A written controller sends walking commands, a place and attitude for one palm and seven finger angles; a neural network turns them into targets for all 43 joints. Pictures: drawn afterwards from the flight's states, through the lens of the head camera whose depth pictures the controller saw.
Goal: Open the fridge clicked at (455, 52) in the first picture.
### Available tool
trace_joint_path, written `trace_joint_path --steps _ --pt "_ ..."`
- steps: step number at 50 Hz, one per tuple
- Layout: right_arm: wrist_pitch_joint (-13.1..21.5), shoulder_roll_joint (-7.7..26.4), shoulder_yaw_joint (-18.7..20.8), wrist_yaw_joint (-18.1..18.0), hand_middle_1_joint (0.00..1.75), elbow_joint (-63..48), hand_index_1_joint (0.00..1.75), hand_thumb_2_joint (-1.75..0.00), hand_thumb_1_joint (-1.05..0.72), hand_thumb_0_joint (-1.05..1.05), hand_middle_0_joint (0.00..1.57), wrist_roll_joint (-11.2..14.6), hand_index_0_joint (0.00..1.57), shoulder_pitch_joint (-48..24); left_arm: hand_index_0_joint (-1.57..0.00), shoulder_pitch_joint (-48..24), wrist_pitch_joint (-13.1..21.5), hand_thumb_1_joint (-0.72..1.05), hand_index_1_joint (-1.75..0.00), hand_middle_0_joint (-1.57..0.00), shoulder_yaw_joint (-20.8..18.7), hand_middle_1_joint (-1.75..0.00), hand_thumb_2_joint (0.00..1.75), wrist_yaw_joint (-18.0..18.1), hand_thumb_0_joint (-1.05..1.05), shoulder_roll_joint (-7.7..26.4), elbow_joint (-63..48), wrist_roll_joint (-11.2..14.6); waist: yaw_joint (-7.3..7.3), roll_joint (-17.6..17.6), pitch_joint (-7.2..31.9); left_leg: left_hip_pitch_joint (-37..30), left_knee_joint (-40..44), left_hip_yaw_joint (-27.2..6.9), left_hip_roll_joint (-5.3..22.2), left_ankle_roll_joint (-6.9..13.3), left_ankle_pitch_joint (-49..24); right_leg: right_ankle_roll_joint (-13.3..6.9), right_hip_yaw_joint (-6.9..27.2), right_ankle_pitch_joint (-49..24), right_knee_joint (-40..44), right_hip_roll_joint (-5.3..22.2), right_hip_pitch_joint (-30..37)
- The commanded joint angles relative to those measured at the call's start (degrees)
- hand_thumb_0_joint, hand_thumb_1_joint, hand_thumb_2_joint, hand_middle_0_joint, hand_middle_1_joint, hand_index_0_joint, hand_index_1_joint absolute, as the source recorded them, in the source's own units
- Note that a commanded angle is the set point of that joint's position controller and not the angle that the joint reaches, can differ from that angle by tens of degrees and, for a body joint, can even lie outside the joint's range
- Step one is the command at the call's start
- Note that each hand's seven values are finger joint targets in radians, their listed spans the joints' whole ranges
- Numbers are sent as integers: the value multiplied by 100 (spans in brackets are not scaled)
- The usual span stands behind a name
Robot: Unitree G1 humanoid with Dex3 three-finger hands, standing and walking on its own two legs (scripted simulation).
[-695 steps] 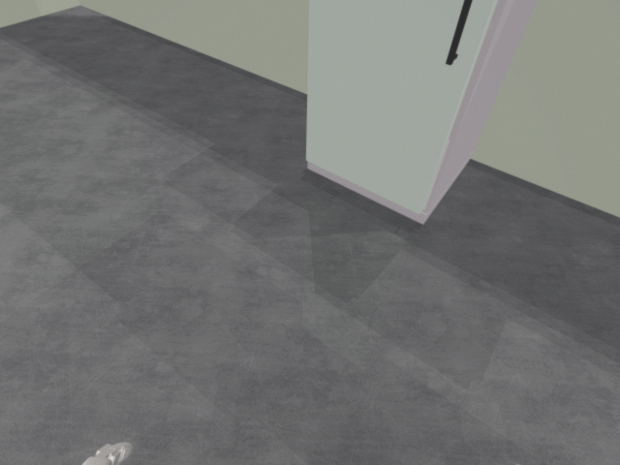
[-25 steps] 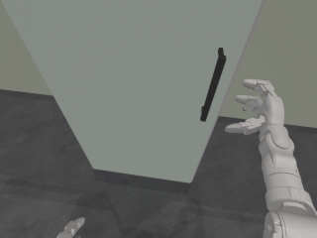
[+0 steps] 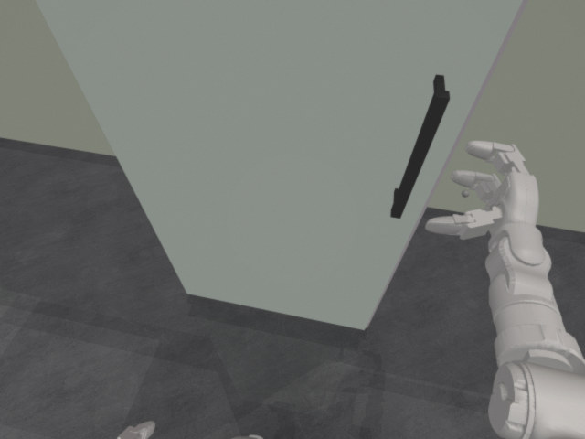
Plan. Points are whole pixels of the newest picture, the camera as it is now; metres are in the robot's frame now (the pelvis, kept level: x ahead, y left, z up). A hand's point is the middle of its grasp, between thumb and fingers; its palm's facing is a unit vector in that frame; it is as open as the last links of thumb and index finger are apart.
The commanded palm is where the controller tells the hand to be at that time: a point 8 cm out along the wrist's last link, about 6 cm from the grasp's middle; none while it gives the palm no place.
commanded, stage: move the hooked fingers beside the handle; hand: right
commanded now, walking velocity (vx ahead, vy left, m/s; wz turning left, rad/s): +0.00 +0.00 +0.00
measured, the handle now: (414, 156) +0.51 -0.11 +0.11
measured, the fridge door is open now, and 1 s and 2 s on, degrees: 0 0 0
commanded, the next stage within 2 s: none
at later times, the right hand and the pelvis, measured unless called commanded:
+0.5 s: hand (462, 185) +0.45 -0.16 +0.12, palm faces +0.10 +1.00 -0.02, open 13.9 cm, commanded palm +0.41 -0.20 +0.11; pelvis +0.01 +0.00 +0.00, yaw +0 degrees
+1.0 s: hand (461, 189) +0.44 -0.16 +0.12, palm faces +0.09 +1.00 -0.01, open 14.0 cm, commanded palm +0.41 -0.21 +0.12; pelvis +0.00 +0.01 +0.00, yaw +0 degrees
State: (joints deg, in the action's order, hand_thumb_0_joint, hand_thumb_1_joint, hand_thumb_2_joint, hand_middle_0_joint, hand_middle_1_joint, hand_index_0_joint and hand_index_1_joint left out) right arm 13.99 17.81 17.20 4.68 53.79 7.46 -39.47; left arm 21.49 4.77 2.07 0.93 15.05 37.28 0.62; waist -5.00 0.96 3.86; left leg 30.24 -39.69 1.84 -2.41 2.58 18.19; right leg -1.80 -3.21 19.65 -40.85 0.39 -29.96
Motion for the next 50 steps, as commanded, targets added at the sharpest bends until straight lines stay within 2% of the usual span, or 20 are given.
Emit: trace_joint_path --steps 1,3,6,9,10,12,16,17,20,24,26,29,30,33,38,41,45,47,49,50 --pt "781 834 -315 52 120 -2187 120 -30 50 0 30 60 30 -3259 -20 109 268 90 -30 -20 -369 -30 90 46 0 782 -590 40 4 588 2482 -867 357 -242 55 -60 -1786 -9 363 -1467 318 -35 1395" --pt "692 514 -511 55 120 -1930 120 -30 50 0 30 114 30 -2968 -20 145 301 90 -30 -20 -376 -30 90 40 0 800 -488 53 -27 423 2370 -670 362 -144 22 -48 -1745 36 462 -1636 327 15 1564" --pt "338 177 -728 52 120 -1150 120 -30 50 0 30 152 30 -2750 -20 171 291 90 -30 -20 -366 -30 90 34 0 831 -373 81 -136 -223 1609 -448 496 -68 32 -90 -1450 7 474 -1202 436 18 1076" --pt "34 522 -349 -79 120 -428 120 -30 50 0 30 91 30 -2669 -20 190 226 90 -30 -20 -321 -30 90 35 0 862 -373 65 -41 -535 1087 -456 602 -102 90 -99 -975 -27 441 -546 556 -59 405" --pt "74 903 -51 -157 120 -540 120 -30 50 0 30 34 30 -2706 -20 184 200 90 -30 -20 -319 -30 90 47 0 892 -418 47 52 -472 1242 -626 581 -155 113 -89 -1003 -44 411 -583 532 -90 333" --pt "269 1125 157 -309 120 -1007 120 -30 50 0 30 -33 30 -2967 -20 128 172 90 -30 -20 -296 -30 90 31 0 813 -537 -3 151 -193 1819 -928 427 -211 128 -72 -1368 -48 367 -906 467 -127 486" --pt "876 1204 126 -481 120 -2297 120 -30 50 0 30 -168 30 -3017 -20 91 220 90 -30 -20 -336 -30 90 -43 0 735 -702 -66 265 387 2955 -1212 107 -232 68 -51 -2209 29 377 -1936 233 -79 1282" --pt "902 1005 0 -462 120 -2340 120 -30 50 0 30 -157 30 -2887 -20 66 237 90 -30 -20 -338 -30 90 -63 0 718 -703 -68 259 439 2958 -1187 93 -227 57 -48 -2308 46 368 -2079 213 -61 1404" --pt "636 973 -7 -306 120 -1663 120 -30 50 0 30 -85 30 -2421 -20 97 176 90 -30 -20 -340 -30 90 -15 0 785 -639 -27 121 -485 2211 -1290 270 -216 42 -103 -2297 -37 303 -1705 305 -41 812" --pt "91 385 -513 33 120 -1186 120 -30 50 0 30 -10 30 -2136 -20 23 120 90 -30 -20 -314 -30 90 18 0 780 -672 85 92 -162 1403 -909 504 -167 86 -74 -1818 -30 276 -1171 489 -69 631" --pt "53 50 -779 97 120 -1469 120 -30 50 0 30 96 30 -2355 -20 14 146 90 -30 -20 -322 -30 90 19 0 755 -664 104 27 44 1522 -758 503 -133 78 -55 -1776 -18 337 -1330 450 -50 901" --pt "186 61 -692 11 120 -1711 120 -30 50 0 30 248 30 -2602 -20 -1 215 90 -30 -20 -338 -30 90 30 0 755 -628 90 11 -169 1701 -718 542 -146 64 -73 -1496 -7 381 -1067 426 -54 967" --pt "281 155 -654 -67 120 -1811 120 -30 50 0 30 253 30 -2840 -20 27 232 90 -30 -20 -332 -30 90 46 0 760 -596 78 -36 -426 1693 -759 553 -139 60 -85 -1442 -25 418 -1019 442 -44 929" --pt "529 820 -168 -338 120 -2066 120 -30 50 0 30 78 30 -3062 -20 -24 255 90 -30 -20 -335 -30 90 60 0 756 -535 28 119 -99 2115 -1015 457 -239 97 -88 -1471 -18 403 -991 433 -92 929" --pt "560 1167 13 -493 120 -1560 120 -30 50 0 30 -223 30 -2813 -20 -79 197 90 -30 -20 -265 -30 90 76 0 716 -510 -20 165 -28 2003 -1180 430 -301 133 -103 -1596 -44 341 -950 448 -134 641" --pt "319 1015 -81 -300 120 -826 120 -30 50 0 30 -158 30 -2631 -20 -37 149 90 -30 -20 -246 -30 90 88 0 754 -547 9 89 -314 1582 -1159 539 -314 145 -121 -1538 -57 288 -766 495 -131 321" --pt "233 1001 71 43 120 -995 120 -30 50 0 30 111 30 -2192 -20 2 114 90 -30 -20 -285 -30 90 87 0 790 -723 39 243 -315 2092 -1591 489 -389 158 -107 -2074 -56 180 -1137 442 -140 400" --pt "344 663 -233 147 120 -1396 120 -30 50 0 30 145 30 -2381 -20 29 144 90 -30 -20 -295 -30 90 40 0 743 -734 64 188 4 2089 -1401 432 -317 126 -72 -2216 -40 207 -1366 411 -121 659" --pt "454 661 -249 157 120 -1634 120 -30 50 0 30 162 30 -2285 -20 49 162 90 -30 -20 -340 -30 90 23 0 768 -722 70 185 -50 2110 -1237 434 -282 91 -71 -2123 -43 237 -1410 355 -88 806" --pt "480 378 -533 167 120 -1727 120 -30 50 0 30 190 30 -2388 -20 44 172 90 -30 -20 -330 -30 90 14 0 749 -741 64 55 -255 1973 -1160 473 -280 86 -103 -2094 -71 246 -1356 353 -79 790"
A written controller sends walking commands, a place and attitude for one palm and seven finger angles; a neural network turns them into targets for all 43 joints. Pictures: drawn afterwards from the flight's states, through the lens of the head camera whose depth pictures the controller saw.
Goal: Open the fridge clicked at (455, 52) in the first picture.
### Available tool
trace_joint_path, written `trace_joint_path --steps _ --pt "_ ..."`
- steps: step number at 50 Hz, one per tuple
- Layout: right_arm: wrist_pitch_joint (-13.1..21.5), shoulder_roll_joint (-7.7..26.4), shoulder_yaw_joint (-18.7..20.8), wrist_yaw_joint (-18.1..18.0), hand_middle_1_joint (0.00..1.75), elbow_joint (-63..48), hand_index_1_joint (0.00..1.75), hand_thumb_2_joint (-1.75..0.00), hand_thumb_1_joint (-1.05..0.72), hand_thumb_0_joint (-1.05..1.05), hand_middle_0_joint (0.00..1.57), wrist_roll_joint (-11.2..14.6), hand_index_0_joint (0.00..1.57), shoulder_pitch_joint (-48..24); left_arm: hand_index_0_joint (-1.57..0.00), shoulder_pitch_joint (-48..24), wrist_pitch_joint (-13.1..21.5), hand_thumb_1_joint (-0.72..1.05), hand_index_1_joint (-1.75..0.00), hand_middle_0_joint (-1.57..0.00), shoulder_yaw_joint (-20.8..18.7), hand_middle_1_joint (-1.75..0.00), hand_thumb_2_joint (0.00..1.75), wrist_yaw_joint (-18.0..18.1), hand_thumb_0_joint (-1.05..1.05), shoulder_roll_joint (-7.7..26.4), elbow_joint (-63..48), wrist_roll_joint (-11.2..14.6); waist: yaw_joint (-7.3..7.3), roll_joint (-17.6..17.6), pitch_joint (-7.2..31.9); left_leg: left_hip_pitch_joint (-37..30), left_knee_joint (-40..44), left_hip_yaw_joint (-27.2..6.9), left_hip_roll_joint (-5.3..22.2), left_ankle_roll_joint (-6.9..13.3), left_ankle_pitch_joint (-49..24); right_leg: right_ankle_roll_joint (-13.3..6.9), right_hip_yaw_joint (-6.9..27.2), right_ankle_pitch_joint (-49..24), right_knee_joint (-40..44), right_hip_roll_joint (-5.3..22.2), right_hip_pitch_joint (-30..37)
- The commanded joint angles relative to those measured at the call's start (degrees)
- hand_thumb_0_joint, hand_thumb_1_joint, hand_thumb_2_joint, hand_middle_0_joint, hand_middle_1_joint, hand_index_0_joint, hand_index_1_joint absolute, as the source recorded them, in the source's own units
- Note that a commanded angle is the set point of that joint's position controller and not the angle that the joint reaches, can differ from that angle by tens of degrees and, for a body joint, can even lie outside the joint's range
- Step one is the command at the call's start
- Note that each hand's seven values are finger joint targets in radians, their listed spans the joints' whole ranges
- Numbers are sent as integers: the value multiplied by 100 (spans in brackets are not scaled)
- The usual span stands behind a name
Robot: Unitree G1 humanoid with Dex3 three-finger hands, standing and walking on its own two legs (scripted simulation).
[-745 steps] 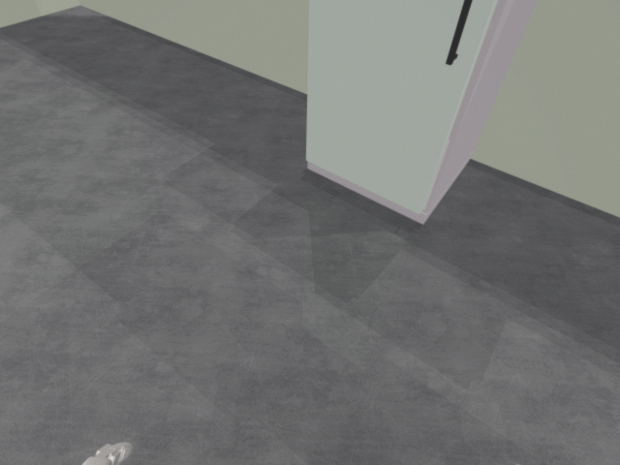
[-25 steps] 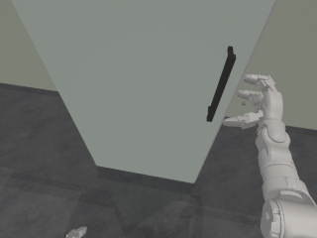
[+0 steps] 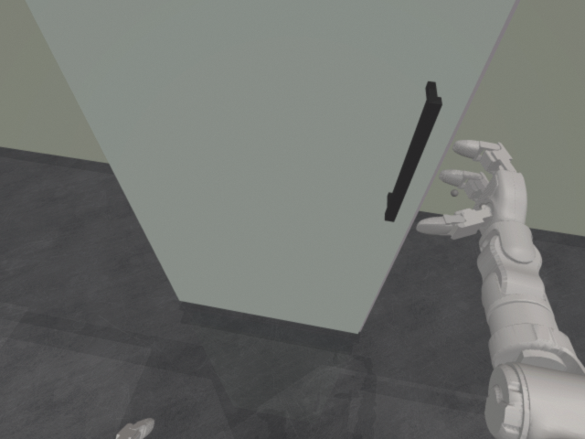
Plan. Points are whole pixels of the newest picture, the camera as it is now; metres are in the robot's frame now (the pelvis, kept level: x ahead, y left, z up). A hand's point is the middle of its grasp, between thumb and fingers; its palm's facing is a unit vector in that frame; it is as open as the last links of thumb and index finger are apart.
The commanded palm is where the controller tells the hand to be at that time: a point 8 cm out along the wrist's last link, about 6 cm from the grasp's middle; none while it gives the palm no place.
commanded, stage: move the hooked fingers beside the handle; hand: right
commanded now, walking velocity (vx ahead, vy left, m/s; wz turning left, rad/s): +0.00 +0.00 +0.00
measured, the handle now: (407, 160) +0.51 -0.11 +0.11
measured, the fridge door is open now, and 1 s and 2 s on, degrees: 0 0 0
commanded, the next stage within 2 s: none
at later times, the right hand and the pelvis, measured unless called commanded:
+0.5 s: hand (440, 191) +0.45 -0.15 +0.11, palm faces +0.07 +1.00 +0.00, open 14.0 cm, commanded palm +0.41 -0.20 +0.11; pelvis +0.00 -0.01 +0.00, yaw +0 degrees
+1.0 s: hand (450, 189) +0.44 -0.16 +0.12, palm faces +0.07 +1.00 -0.01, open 14.0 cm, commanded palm +0.41 -0.21 +0.11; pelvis +0.00 +0.00 +0.00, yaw +0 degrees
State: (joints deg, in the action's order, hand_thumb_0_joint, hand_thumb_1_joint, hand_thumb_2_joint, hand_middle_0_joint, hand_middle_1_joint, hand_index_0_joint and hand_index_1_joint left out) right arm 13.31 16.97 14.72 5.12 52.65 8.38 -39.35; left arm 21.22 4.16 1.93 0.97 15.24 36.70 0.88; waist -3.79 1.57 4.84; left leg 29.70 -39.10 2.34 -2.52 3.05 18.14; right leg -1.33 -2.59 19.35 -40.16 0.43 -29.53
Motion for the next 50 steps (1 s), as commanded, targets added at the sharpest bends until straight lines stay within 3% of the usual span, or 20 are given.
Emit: trace_joint_path --steps 1,6,8,11,12,14,15,19,23,25,26,27,28,30,34,36,38,41,44,50 --pt "572 731 -41 70 120 -1653 120 -30 50 0 30 114 30 -2458 -20 98 235 90 -30 -20 -353 -30 90 21 0 770 -612 46 -31 -403 1898 -1111 425 -330 95 -154 -1975 -112 220 -1229 296 -79 712" --pt "524 626 -286 -117 120 -1795 120 -30 50 0 30 2 30 -3046 -20 5 251 90 -30 -20 -323 -30 90 58 0 737 -479 49 -155 48 1591 -727 533 -329 118 -158 -1372 -103 295 -806 389 -94 793" --pt "550 824 -97 -248 120 -1794 120 -30 50 0 30 -75 30 -2990 -20 21 263 90 -30 -20 -320 -30 90 65 0 738 -446 25 -58 148 1748 -774 480 -297 112 -126 -1398 -83 340 -909 402 -98 901" --pt "609 997 77 -389 120 -1828 120 -30 50 0 30 -96 30 -2974 -20 -7 277 90 -30 -20 -306 -30 90 79 0 732 -445 -3 -20 63 2037 -925 416 -270 94 -124 -1548 -67 357 -1088 399 -86 995" --pt "607 829 -39 -391 120 -1756 120 -30 50 0 30 -98 30 -2880 -20 -9 286 90 -30 -20 -295 -30 90 69 0 724 -458 -10 -12 16 2093 -959 385 -243 88 -118 -1591 -48 371 -1136 418 -89 1024" --pt "535 661 -146 -379 120 -1432 120 -30 50 0 30 -106 30 -2797 -20 -17 289 90 -30 -20 -282 -30 90 61 0 721 -443 -6 -64 -91 1837 -874 407 -219 86 -125 -1574 -45 342 -1079 438 -80 893" --pt "493 700 -77 -375 120 -1244 120 -30 50 0 30 -115 30 -2698 -20 36 277 90 -30 -20 -289 -30 90 59 0 743 -450 -17 -61 -364 1800 -916 406 -199 78 -126 -1639 -68 349 -1142 429 -76 815" --pt "277 612 -103 -273 120 -751 120 -30 50 0 30 -158 30 -2390 -20 69 206 90 -30 -20 -278 -30 90 30 0 753 -517 0 -20 -381 1517 -879 428 -196 103 -116 -1667 -59 283 -1073 462 -90 562" --pt "392 836 161 -270 120 -1057 120 -30 50 0 30 -99 30 -2438 -20 116 171 90 -30 -20 -293 -30 90 9 0 764 -606 -28 64 -442 1782 -1050 373 -239 98 -105 -1801 -69 258 -1198 400 -99 575" --pt "584 699 11 -291 120 -1583 120 -30 50 0 30 -84 30 -2658 -20 88 199 90 -30 -20 -311 -30 90 -3 0 736 -669 -36 54 -266 2055 -1075 309 -248 81 -97 -1893 -64 275 -1372 349 -89 801" --pt "689 583 -110 -297 120 -1929 120 -30 50 0 30 -76 30 -2832 -20 54 232 90 -30 -20 -336 -30 90 -19 0 711 -663 -37 21 109 2283 -1033 288 -276 83 -102 -1983 -50 256 -1501 303 -87 1046" --pt "758 742 16 -335 120 -2021 120 -30 50 0 30 -117 30 -2703 -20 97 240 90 -30 -20 -350 -30 90 -21 0 720 -628 -45 97 51 2405 -1061 232 -247 67 -86 -2022 -31 308 -1630 281 -66 1153" --pt "795 574 -179 -340 120 -2187 120 -30 50 0 30 -135 30 -2743 -20 58 254 90 -30 -20 -347 -30 90 -23 0 703 -620 -42 27 338 2394 -927 225 -239 65 -89 -2066 -15 305 -1772 262 -45 1324" --pt "754 254 -520 -349 120 -2106 120 -30 50 0 30 -149 30 -2896 -20 84 274 90 -30 -20 -348 -30 90 -27 0 701 -537 -34 -135 21 2076 -694 280 -182 37 -114 -1925 -28 369 -1715 257 -13 1307" --pt "369 782 14 -378 120 -1190 120 -30 50 0 30 -101 30 -2556 -20 64 195 90 -30 -20 -319 -30 90 58 0 776 -422 -8 -76 -616 1467 -896 512 -245 87 -160 -1527 -90 313 -899 447 -82 566" --pt "257 835 -9 -349 120 -1018 120 -30 50 0 30 -137 30 -2682 -20 27 158 90 -30 -20 -278 -30 90 94 0 752 -436 8 -71 -440 1322 -940 577 -306 134 -163 -1395 -101 272 -740 497 -116 403" --pt "309 947 85 -351 120 -1129 120 -30 50 0 30 -164 30 -2899 -20 23 151 90 -30 -20 -269 -30 90 99 0 735 -467 -12 -43 -208 1510 -975 529 -328 146 -143 -1464 -102 262 -815 464 -134 480" --pt "588 963 146 -343 120 -1647 120 -30 50 0 30 -124 30 -2821 -20 49 193 90 -30 -20 -295 -30 90 63 0 702 -557 -33 67 104 2268 -1249 361 -326 113 -106 -1971 -73 250 -1347 357 -125 878" --pt "707 898 113 -254 120 -1760 120 -30 50 0 30 -81 30 -2512 -20 74 223 90 -30 -20 -325 -30 90 29 0 711 -569 -32 83 -105 2421 -1405 300 -326 83 -120 -2313 -76 223 -1599 309 -103 951" --pt "221 735 5 27 120 -1231 120 -30 50 0 30 12 30 -1781 -20 36 137 90 -30 -20 -323 -30 90 18 0 783 -630 51 63 -489 1409 -1208 540 -341 138 -168 -2042 -123 149 -1153 418 -112 435"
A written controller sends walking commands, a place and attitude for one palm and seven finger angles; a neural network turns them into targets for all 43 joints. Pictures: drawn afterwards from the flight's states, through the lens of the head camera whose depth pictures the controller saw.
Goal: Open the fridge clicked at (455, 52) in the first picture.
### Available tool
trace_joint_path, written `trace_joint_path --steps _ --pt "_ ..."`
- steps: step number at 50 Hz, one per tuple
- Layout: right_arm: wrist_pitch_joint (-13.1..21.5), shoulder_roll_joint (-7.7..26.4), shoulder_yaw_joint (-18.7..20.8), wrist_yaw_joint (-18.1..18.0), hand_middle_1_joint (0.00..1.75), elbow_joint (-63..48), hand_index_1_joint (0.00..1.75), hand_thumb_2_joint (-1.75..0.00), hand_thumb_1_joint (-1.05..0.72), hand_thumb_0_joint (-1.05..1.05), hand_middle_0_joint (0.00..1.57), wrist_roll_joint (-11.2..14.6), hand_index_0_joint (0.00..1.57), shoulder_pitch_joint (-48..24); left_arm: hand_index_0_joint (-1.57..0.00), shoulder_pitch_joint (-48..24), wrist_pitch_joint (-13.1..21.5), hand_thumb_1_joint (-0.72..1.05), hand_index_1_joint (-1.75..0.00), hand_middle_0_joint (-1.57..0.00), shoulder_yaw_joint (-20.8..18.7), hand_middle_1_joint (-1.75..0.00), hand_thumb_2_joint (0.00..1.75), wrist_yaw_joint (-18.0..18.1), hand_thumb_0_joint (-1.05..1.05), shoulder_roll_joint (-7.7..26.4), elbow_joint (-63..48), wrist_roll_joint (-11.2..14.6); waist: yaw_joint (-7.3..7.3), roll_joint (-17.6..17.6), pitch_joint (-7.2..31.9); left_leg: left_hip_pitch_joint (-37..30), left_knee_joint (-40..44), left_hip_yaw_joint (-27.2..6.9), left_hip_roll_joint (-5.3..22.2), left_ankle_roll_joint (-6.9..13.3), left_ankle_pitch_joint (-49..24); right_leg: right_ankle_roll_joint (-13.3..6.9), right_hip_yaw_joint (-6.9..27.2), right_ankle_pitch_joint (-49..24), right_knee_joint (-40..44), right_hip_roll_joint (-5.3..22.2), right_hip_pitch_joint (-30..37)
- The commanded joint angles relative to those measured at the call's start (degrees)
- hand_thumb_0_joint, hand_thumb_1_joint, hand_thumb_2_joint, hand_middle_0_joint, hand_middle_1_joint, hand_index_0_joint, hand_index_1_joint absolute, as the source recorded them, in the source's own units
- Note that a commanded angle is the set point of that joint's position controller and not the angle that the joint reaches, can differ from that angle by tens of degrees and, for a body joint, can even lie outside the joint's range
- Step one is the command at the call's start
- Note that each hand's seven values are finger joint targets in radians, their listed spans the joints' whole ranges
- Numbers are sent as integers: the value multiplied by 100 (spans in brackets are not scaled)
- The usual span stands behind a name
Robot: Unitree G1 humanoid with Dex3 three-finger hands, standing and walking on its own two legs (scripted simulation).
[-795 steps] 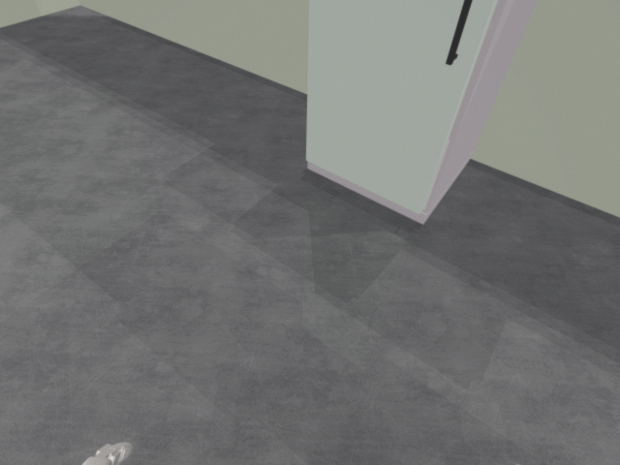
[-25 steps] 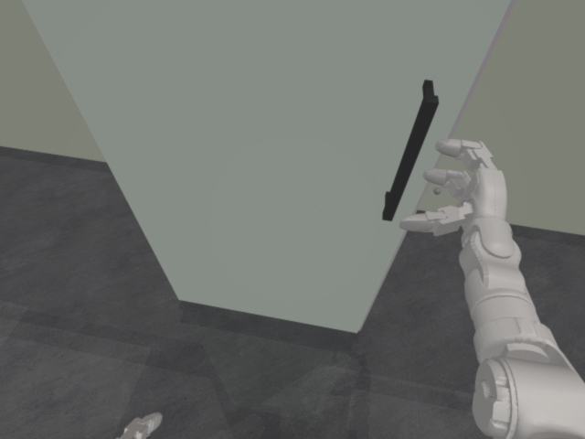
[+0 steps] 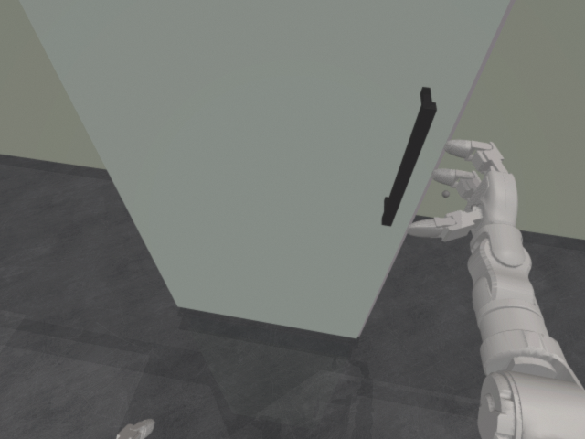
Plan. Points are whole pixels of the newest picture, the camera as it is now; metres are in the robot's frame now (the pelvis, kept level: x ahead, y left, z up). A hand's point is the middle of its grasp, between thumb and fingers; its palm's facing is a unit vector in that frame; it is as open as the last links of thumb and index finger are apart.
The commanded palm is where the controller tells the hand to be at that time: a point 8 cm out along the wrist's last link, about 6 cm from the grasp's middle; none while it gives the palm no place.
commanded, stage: move the hooked fingers beside the handle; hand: right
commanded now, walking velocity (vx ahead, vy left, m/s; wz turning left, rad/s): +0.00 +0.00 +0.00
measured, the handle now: (404, 165) +0.50 -0.11 +0.11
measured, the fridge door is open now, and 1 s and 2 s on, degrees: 0 0 0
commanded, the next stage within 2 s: feel for the door with the fingertips in 1.20 s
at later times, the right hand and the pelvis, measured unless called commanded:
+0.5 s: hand (438, 201) +0.44 -0.15 +0.11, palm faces +0.07 +1.00 +0.04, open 14.0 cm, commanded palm +0.40 -0.21 +0.11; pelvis -0.01 -0.01 +0.00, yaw +0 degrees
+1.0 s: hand (447, 196) +0.44 -0.16 +0.11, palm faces +0.07 +1.00 +0.00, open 14.0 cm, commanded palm +0.40 -0.21 +0.11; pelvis +0.00 -0.01 +0.00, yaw +0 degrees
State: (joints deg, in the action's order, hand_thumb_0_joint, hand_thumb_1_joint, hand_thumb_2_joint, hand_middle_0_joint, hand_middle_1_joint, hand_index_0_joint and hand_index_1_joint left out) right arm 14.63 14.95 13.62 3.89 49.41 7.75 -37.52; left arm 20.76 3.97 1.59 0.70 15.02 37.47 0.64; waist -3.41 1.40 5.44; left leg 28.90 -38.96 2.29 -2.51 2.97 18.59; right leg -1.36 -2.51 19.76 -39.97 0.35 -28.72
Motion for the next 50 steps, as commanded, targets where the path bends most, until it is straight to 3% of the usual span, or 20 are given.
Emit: trace_joint_path --steps 1,3,5,9,13,15,17,19,21,23,25,28,31,35,38,42,43,45,49,50 --pt "38 946 113 172 120 -911 120 -30 50 0 30 106 30 -2083 -20 39 148 90 -30 -20 -281 -30 90 62 0 790 -707 83 -11 -387 1264 -1085 577 -373 159 -175 -1972 -119 124 -1062 410 -114 313" --pt "73 1119 265 170 120 -1232 120 -30 50 0 30 149 30 -2205 -20 -9 140 90 -30 -20 -275 -30 90 87 0 777 -750 82 50 -232 1401 -1154 583 -418 168 -155 -1864 -120 134 -1011 412 -124 350" --pt "262 1099 155 130 120 -1686 120 -30 50 0 30 157 30 -2677 -20 -30 167 90 -30 -20 -276 -30 90 117 0 745 -755 81 -31 -228 1577 -1136 560 -410 152 -152 -1828 -132 170 -1059 382 -112 537" --pt "631 1151 103 6 120 -2263 120 -30 50 0 30 111 30 -3043 -20 -57 288 90 -30 -20 -287 -30 90 142 0 710 -644 50 -41 239 2208 -1107 413 -341 96 -116 -1940 -81 299 -1347 326 -89 1116" --pt "355 567 -368 24 120 -1379 120 -30 50 0 30 80 30 -2704 -20 -85 330 90 -30 -20 -264 -30 90 138 0 732 -503 83 -163 45 1501 -598 518 -210 81 -125 -1490 -51 361 -1009 433 -55 961" --pt "85 664 -214 28 120 -722 120 -30 50 0 30 61 30 -2443 -20 -10 291 90 -30 -20 -256 -30 90 137 0 783 -484 82 -134 -347 1203 -605 602 -188 89 -123 -1305 -78 379 -822 503 -71 653" --pt "-113 689 -155 39 120 -466 120 -30 50 0 30 73 30 -2461 -20 -18 244 90 -30 -20 -233 -30 90 132 0 796 -521 93 -111 -417 1092 -614 620 -188 128 -127 -1254 -74 351 -730 538 -93 447" --pt "-121 648 -103 17 120 -517 120 -30 50 0 30 94 30 -2540 -20 -9 235 90 -30 -20 -233 -30 90 115 0 777 -607 68 -52 -442 1278 -694 564 -194 134 -118 -1326 -68 329 -799 505 -107 433" --pt "116 1180 388 -100 120 -937 120 -30 50 0 30 103 30 -2698 -20 30 235 90 -30 -20 -250 -30 90 107 0 784 -659 13 69 -394 1821 -1038 439 -269 130 -112 -1638 -72 300 -1092 424 -117 489" --pt "414 1367 547 -181 120 -1351 120 -30 50 0 30 68 30 -2726 -20 9 241 90 -30 -20 -244 -30 90 90 0 744 -726 -14 155 -320 2147 -1319 334 -325 122 -104 -1946 -69 257 -1321 370 -123 556" --pt "663 1464 487 -251 120 -1716 120 -30 50 0 30 -58 30 -2918 -20 29 249 90 -30 -20 -259 -30 90 74 0 731 -731 -45 101 -247 2283 -1292 259 -333 104 -118 -2045 -81 269 -1437 303 -94 663" --pt "679 1191 150 -193 120 -1523 120 -30 50 0 30 -212 30 -2874 -20 17 246 90 -30 -20 -260 -30 90 71 0 721 -652 -24 -6 239 1968 -896 280 -290 88 -93 -1864 -48 283 -1358 318 -73 818" --pt "392 901 -72 8 120 -943 120 -30 50 0 30 -80 30 -2833 -20 74 231 90 -30 -20 -270 -30 90 106 0 776 -580 23 -180 -175 1544 -714 450 -246 71 -113 -1556 -70 317 -1013 385 -55 642" --pt "84 780 -72 221 120 -477 120 -30 50 0 30 157 30 -2824 -20 126 225 90 -30 -20 -262 -30 90 153 0 829 -546 82 -182 -299 1300 -582 557 -213 83 -100 -1270 -72 329 -766 419 -67 487" --pt "297 770 -41 120 120 -1003 120 -30 50 0 30 168 30 -3154 -20 188 286 90 -30 -20 -287 -30 90 109 0 801 -554 40 -121 2 1853 -596 405 -184 69 -77 -1438 -38 400 -1090 363 -70 823" --pt "665 1118 240 -130 120 -1594 120 -30 50 0 30 58 30 -2957 -20 236 320 90 -30 -20 -333 -30 90 28 0 790 -547 -29 11 135 2479 -832 216 -189 35 -79 -1957 8 422 -1801 236 -39 1177" --pt "663 1121 257 -153 120 -1571 120 -30 50 0 30 20 30 -2774 -20 224 318 90 -30 -20 -329 -30 90 11 0 791 -554 -36 48 166 2434 -858 190 -193 35 -79 -2052 10 385 -1882 226 -38 1140" --pt "559 1313 374 -174 120 -1287 120 -30 50 0 30 -57 30 -2480 -20 241 258 90 -30 -20 -324 -30 90 7 0 820 -547 -30 31 -284 2053 -970 248 -200 38 -98 -2054 -41 352 -1724 269 -35 761" --pt "170 1022 168 -59 120 -976 120 -30 50 0 30 -73 30 -2187 -20 79 157 90 -30 -20 -280 -30 90 29 0 787 -683 28 26 -121 1377 -866 409 -223 75 -93 -1784 -64 243 -1210 425 -74 424" --pt "142 1168 295 -41 120 -1013 120 -30 50 0 30 -53 30 -2169 -20 102 138 90 -30 -20 -293 -30 90 49 0 810 -708 37 53 -263 1420 -953 425 -229 76 -85 -1799 -79 254 -1257 413 -65 427"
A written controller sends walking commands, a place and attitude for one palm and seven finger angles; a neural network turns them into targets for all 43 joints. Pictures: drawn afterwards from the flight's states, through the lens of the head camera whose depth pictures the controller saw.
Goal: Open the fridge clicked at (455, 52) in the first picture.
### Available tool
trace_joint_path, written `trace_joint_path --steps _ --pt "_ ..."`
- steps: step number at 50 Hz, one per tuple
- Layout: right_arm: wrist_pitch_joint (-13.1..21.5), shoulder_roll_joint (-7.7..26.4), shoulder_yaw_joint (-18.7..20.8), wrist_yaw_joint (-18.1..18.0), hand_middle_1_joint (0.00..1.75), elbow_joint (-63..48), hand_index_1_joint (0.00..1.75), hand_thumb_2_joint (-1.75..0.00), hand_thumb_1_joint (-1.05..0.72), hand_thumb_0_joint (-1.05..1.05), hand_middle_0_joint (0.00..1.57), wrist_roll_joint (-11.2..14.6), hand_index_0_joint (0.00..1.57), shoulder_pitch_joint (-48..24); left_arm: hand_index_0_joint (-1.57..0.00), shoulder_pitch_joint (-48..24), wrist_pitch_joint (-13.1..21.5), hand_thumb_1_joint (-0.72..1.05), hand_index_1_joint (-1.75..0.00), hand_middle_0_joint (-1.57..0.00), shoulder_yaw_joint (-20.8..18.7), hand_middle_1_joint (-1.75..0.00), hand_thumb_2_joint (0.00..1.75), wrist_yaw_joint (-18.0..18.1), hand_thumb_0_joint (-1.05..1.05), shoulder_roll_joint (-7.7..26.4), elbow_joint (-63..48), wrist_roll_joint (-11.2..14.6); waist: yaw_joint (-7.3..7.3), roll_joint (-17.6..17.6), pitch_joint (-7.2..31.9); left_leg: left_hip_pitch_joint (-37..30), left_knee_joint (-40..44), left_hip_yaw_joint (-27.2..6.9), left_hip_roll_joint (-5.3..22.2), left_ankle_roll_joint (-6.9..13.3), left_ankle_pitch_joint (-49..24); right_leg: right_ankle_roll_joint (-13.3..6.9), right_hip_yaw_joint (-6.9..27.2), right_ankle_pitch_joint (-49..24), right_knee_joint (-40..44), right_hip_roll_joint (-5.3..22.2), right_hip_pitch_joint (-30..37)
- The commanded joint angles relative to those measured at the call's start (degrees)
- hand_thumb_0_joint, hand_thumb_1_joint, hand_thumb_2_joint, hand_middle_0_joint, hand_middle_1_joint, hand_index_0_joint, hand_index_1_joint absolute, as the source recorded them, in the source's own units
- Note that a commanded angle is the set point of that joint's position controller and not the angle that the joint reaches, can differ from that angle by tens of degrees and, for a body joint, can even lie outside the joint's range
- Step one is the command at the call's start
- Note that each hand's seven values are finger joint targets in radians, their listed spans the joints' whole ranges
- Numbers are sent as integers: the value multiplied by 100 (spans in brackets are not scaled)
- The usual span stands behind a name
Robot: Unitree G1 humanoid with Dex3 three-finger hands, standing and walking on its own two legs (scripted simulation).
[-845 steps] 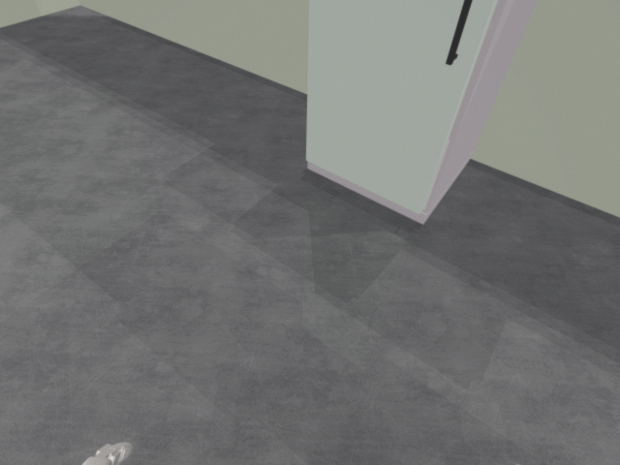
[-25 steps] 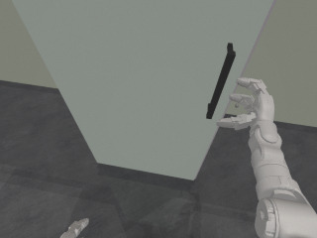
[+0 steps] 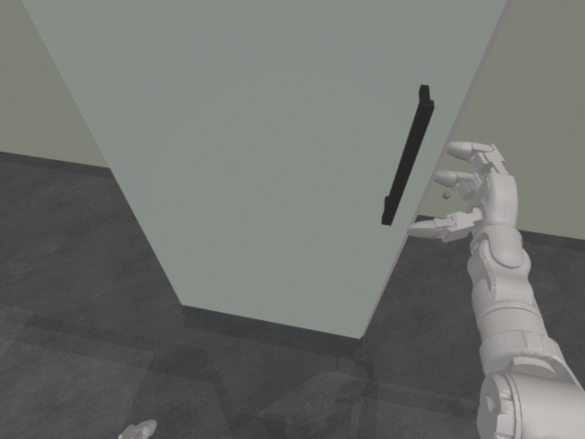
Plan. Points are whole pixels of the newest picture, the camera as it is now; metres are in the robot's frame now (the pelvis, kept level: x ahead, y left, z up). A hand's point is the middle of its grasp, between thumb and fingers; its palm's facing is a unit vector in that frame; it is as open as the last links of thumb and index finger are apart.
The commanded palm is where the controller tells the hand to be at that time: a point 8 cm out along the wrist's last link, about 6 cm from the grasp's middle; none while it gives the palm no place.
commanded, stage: move the hooked fingers beside the handle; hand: right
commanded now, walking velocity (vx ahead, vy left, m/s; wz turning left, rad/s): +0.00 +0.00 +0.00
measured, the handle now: (403, 164) +0.50 -0.10 +0.11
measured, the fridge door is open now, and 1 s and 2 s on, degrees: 0 0 0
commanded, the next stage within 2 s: feel for the door with the fingertips in 0.20 s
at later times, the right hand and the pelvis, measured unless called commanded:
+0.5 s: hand (423, 194) +0.43 -0.12 +0.12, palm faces +0.04 +1.00 +0.02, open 14.0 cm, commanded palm +0.41 -0.17 +0.11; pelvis +0.00 +0.00 +0.00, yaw -1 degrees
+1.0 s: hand (412, 186) +0.45 -0.11 +0.11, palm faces +0.07 +1.00 -0.02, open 13.9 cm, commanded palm +0.43 -0.16 +0.11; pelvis +0.00 +0.02 +0.00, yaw -1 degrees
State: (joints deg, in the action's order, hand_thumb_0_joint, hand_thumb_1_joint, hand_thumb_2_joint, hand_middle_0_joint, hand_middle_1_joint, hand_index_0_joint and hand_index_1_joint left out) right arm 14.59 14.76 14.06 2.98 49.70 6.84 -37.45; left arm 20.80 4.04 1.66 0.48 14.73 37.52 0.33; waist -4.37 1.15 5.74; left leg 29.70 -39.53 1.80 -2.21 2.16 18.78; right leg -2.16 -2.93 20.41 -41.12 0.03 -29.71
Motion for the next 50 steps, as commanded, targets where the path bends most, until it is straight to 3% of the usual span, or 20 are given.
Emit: trace_joint_path --steps 1,4,7,9,10,13,15,18,20,24,26,28,31,33,35,38,41,43,47,50 --pt "128 935 1 109 120 -1197 120 -30 50 0 30 69 30 -2278 -20 35 126 90 -30 -20 -285 -30 90 77 0 805 -750 84 99 20 1393 -978 496 -190 49 -5 -1846 9 274 -1346 540 -36 620" --pt "253 854 5 161 120 -1667 120 -30 50 0 30 241 30 -2546 -20 69 189 90 -30 -20 -313 -30 90 106 0 799 -742 78 75 -104 1799 -1038 468 -160 14 0 -1959 29 338 -1559 488 -7 968" --pt "457 625 -246 145 120 -2209 120 -30 50 0 30 274 30 -2706 -20 46 278 90 -30 -20 -334 -30 90 93 0 765 -701 71 43 182 2154 -919 399 -134 -8 -6 -2046 68 414 -1870 416 22 1432" --pt "411 631 -281 100 120 -1946 120 -30 50 0 30 216 30 -2593 -20 30 296 90 -30 -20 -321 -30 90 100 0 775 -595 80 17 73 1844 -778 433 -100 -7 -11 -1859 79 450 -1695 451 35 1309" --pt "338 581 -337 85 120 -1710 120 -30 50 0 30 197 30 -2579 -20 49 288 90 -30 -20 -315 -30 90 108 0 791 -565 78 -60 -215 1619 -719 504 -109 -4 -33 -1724 35 441 -1482 464 31 1134" --pt "100 646 -266 21 120 -1194 120 -30 50 0 30 117 30 -2599 -20 -22 250 90 -30 -20 -280 -30 90 125 0 783 -523 89 -30 -144 1233 -640 594 -130 51 -32 -1364 27 434 -980 581 -31 780" --pt "35 885 -86 -26 120 -1090 120 -30 50 0 30 77 30 -2614 -20 -22 204 90 -30 -20 -269 -30 90 146 0 799 -541 84 20 -176 1324 -783 614 -160 74 -25 -1382 14 404 -986 585 -49 716" --pt "185 312 -494 -83 120 -1558 120 -30 50 0 30 123 30 -2972 -20 -74 272 90 -30 -20 -268 -30 90 94 0 704 -617 71 -13 208 1778 -713 472 -106 49 4 -1647 76 439 -1401 515 -35 1162" --pt "350 386 -369 -187 120 -1634 120 -30 50 0 30 151 30 -2915 -20 -1 321 90 -30 -20 -296 -30 90 73 0 730 -608 30 19 -102 2017 -769 399 -75 13 2 -1750 91 490 -1624 444 -3 1255" --pt "367 308 -366 -330 120 -1245 120 -30 50 0 30 84 30 -2747 -20 6 324 90 -30 -20 -291 -30 90 28 0 730 -546 6 -2 -412 1720 -818 432 -108 29 -43 -1707 54 402 -1296 474 -28 852" --pt "303 534 -228 -415 120 -1105 120 -30 50 0 30 -41 30 -2803 -20 14 278 90 -30 -20 -291 -30 90 29 0 735 -534 0 15 -367 1581 -866 468 -157 55 -49 -1652 27 370 -1156 503 -56 660" --pt "251 445 -300 -478 120 -1129 120 -30 50 0 30 -126 30 -2776 -20 -19 232 90 -30 -20 -271 -30 90 19 0 696 -569 -7 67 -95 1577 -877 467 -175 75 -28 -1675 33 328 -1167 512 -81 666" --pt "287 563 -135 -588 120 -1261 120 -30 50 0 30 -94 30 -2831 -20 3 204 90 -30 -20 -285 -30 90 27 0 692 -596 -34 96 -249 1826 -1093 464 -220 66 -41 -1831 19 307 -1267 475 -82 653" --pt "369 378 -233 -608 120 -1454 120 -30 50 0 30 -40 30 -2850 -20 7 227 90 -30 -20 -298 -30 90 22 0 667 -611 -37 96 -242 1987 -1196 444 -224 54 -41 -1993 27 274 -1374 457 -82 754" --pt "442 515 -146 -634 120 -1445 120 -30 50 0 30 -44 30 -2966 -20 70 240 90 -30 -20 -310 -30 90 35 0 692 -570 -54 29 -541 2010 -1297 448 -247 51 -79 -2120 -6 274 -1419 426 -77 680" --pt "485 494 -247 -621 120 -1377 120 -30 50 0 30 -137 30 -3062 -20 55 224 90 -30 -20 -305 -30 90 41 0 671 -523 -51 -28 -246 1873 -1169 486 -283 73 -90 -2009 -12 226 -1234 455 -90 671" --pt "418 759 -63 -578 120 -1032 120 -30 50 0 30 -189 30 -2890 -20 101 167 90 -30 -20 -295 -30 90 58 0 695 -478 -39 25 -308 1707 -1259 539 -340 96 -94 -2002 -26 218 -1161 471 -108 470" --pt "352 510 -274 -503 120 -990 120 -30 50 0 30 -158 30 -3007 -20 73 148 90 -30 -20 -287 -30 90 63 0 677 -501 -26 -44 -102 1686 -1179 574 -324 104 -86 -1962 -16 190 -1114 488 -123 538" --pt "353 637 -132 -421 120 -722 120 -30 50 0 30 -34 30 -3206 -20 161 150 90 -30 -20 -301 -30 90 83 0 722 -460 -11 -63 -438 1720 -1223 613 -335 94 -98 -1859 -26 229 -1035 489 -118 474" --pt "473 463 -317 -394 120 -792 120 -30 50 0 30 -17 30 -3564 -20 197 182 90 -30 -20 -307 -30 90 75 0 713 -447 -3 -153 -308 1782 -1071 579 -316 83 -97 -1903 -34 243 -1111 437 -115 605"
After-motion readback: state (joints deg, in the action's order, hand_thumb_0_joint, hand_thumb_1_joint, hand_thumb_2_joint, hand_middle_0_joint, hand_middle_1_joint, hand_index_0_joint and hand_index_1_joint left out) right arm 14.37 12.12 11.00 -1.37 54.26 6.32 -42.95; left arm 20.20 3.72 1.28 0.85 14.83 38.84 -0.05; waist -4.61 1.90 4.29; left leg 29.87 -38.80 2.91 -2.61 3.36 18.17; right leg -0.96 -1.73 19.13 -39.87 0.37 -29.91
